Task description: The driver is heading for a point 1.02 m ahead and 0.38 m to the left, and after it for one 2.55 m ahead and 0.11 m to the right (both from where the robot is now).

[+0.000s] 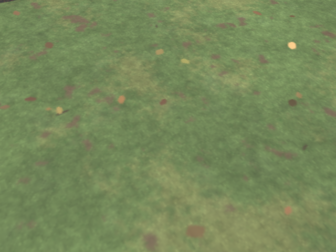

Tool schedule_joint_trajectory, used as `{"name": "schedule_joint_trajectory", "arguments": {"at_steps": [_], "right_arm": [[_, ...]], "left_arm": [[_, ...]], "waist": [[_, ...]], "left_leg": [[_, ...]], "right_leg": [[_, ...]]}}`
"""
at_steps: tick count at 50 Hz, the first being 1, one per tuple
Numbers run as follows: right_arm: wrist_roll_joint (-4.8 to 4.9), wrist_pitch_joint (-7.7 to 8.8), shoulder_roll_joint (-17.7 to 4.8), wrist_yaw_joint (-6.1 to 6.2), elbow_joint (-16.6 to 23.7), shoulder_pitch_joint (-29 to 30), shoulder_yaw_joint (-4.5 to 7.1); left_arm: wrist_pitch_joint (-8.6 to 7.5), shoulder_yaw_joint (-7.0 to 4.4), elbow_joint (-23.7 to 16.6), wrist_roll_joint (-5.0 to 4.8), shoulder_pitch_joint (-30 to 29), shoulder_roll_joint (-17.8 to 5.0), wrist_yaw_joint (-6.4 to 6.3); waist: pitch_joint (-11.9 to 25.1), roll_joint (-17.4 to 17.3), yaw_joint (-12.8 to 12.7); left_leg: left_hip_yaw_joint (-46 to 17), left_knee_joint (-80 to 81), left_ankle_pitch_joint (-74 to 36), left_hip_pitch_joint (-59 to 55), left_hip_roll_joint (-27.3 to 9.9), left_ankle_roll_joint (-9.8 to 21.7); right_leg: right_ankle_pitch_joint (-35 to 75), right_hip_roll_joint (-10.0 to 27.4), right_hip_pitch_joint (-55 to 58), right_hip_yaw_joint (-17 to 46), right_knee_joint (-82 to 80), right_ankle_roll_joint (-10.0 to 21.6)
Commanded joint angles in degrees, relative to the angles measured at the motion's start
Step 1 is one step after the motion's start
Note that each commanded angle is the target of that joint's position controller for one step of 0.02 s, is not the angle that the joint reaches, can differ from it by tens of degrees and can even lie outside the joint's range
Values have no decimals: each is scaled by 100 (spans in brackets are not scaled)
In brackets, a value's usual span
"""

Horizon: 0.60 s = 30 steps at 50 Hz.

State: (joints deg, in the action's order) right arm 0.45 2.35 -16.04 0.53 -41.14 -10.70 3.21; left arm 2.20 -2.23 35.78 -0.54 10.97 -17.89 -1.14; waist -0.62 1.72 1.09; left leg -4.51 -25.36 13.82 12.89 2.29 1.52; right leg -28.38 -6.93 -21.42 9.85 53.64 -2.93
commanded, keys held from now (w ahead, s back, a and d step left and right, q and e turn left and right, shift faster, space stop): w+shift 0.20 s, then w+q+shift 0.80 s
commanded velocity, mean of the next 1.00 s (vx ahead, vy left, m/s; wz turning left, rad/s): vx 0.84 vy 0.00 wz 0.53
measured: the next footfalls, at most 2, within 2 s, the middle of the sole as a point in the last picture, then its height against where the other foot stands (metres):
right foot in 0.26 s outside the picture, level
left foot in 0.74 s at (146, 246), level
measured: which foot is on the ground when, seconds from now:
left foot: down 0.00-0.26, up 0.28-0.72, down 0.74-1.00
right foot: up 0.00-0.24, down 0.26-0.72, up 0.74-1.00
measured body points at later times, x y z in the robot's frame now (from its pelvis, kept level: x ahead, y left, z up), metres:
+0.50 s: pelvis +0.20 -0.04 +0.00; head +0.21 -0.06 +0.45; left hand +0.18 +0.23 -0.11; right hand +0.37 -0.29 -0.12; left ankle +0.24 +0.10 -0.65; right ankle +0.10 -0.15 -0.74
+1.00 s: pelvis +0.59 +0.10 -0.01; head +0.62 +0.12 +0.44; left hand +0.67 +0.41 -0.07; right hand +0.73 -0.16 -0.13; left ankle +0.49 +0.07 -0.74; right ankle +0.84 +0.01 -0.67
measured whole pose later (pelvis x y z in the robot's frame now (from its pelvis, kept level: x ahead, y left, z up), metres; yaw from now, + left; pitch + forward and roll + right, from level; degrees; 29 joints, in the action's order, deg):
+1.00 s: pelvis +0.59 +0.10 -0.01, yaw +35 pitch +2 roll +0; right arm -0.3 2.7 -18.5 -0.6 -47.4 -26.6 3.7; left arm -3.2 1.5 33.6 3.6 2.7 -14.9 1.3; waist -1.9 0.2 4.0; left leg -8.1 -20.0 18.1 1.7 12.5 10.2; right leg -8.5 8.9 -42.8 4.9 51.6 -3.8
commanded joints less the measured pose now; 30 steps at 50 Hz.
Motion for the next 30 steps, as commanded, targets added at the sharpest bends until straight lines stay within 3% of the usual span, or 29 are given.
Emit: {"name": "schedule_joint_trajectory", "arguments": {"at_steps": [1,3,6,7,8,10,11,12,13,14,15,16,17,19,22,26,28,30], "right_arm": [[36,27,-1024,133,180,-433,219],[9,103,-995,136,194,-620,201],[71,187,-1054,82,259,-650,193],[-283,72,-1264,-98,50,-746,288],[-276,23,-1292,-180,83,-718,320],[-165,-4,-1177,-254,68,-731,300],[-104,-24,-1119,-260,46,-697,285],[-106,-27,-979,-233,56,-623,250],[-144,15,-696,-218,185,-325,167],[-61,102,4,-212,560,18,-34],[-43,98,-239,-160,701,79,-1],[-85,49,-476,-184,625,184,62],[-128,35,-544,-270,478,4,84],[-227,-61,-622,-419,224,-295,134],[-225,-167,-452,-526,256,22,86],[-205,-194,-378,-589,490,789,19],[-224,-190,-310,-653,655,1211,-63],[-219,-182,-203,-695,806,1527,-158]], "left_arm": [[-255,-220,-442,-32,-258,-648,78],[-461,-153,-481,-1,-472,-435,105],[-659,-71,-501,-43,-593,-225,117],[-445,-57,-396,462,-595,-317,365],[-369,-72,-385,412,-515,-269,461],[-344,-67,-346,269,-373,-308,435],[-395,-61,-287,249,-147,-285,373],[-468,-106,-108,259,410,-395,290],[-565,-201,184,292,1462,-657,198],[-633,-342,257,432,2381,-1404,96],[-613,-422,222,448,1993,-1632,59],[-613,-307,156,392,1498,-1187,59],[-644,-197,114,337,1168,-827,81],[-684,-100,130,288,937,-564,49],[-797,-93,397,237,1258,-483,79],[-881,-45,721,262,1482,-257,117],[-907,-31,892,263,1556,-233,81],[-901,-36,1060,256,1648,-329,33]], "waist": [[-165,-1138,168],[-179,-1035,289],[-169,-1124,314],[-146,-856,253],[-185,-1139,232],[-275,-1226,138],[-346,-1046,-70],[-280,-673,-403],[63,-31,-971],[667,1591,-1413],[374,1186,-1113],[-100,490,-818],[-122,319,-593],[-101,487,-346],[-433,350,-374],[-812,256,-388],[-975,185,-395],[-1009,115,-384]], "left_leg": [[-2131,1663,2508,-894,-1553,878],[-1773,1747,2096,-819,-1429,885],[-1379,1807,1601,-471,-1353,933],[-1061,1718,1679,-183,-1057,832],[-923,1673,1663,65,-1022,828],[-961,1575,1739,536,-1205,866],[-1031,1366,1758,978,-1197,838],[-1021,887,1694,1543,-1057,760],[-788,-333,1493,2396,-659,609],[5,-2719,1778,3195,89,352],[-278,-3779,1353,3955,156,437],[-499,-4176,750,4140,-194,469],[-451,-4097,321,3887,-347,403],[-152,-4116,-43,3431,-555,205],[-17,-4404,-610,3805,-614,148],[381,-3858,-1131,4024,-591,201],[814,-3162,-1243,3817,-623,329],[1299,-2385,-1168,3303,-482,549]], "right_leg": [[579,643,-1682,-561,652,-91],[950,772,-1594,-802,131,7],[1169,821,-968,-963,-998,105],[814,563,-518,-1284,-1359,195],[687,487,-159,-1397,-1668,259],[1041,501,500,-1503,-2141,390],[1449,540,1131,-1448,-2568,468],[1442,531,2033,-1357,-2764,517],[962,977,3331,-767,-2901,591],[-1614,2720,3977,1514,-3978,767],[-2672,3282,3204,3144,-4518,1078],[-2195,3086,2899,2540,-4337,1036],[-1452,2730,2597,1721,-4270,884],[-555,2317,2203,614,-4534,719],[644,2132,2160,-367,-4745,672],[1975,1958,2131,-1489,-4952,611],[2757,1889,2152,-1948,-5040,535],[4289,1843,2289,-2373,-4920,415]]}}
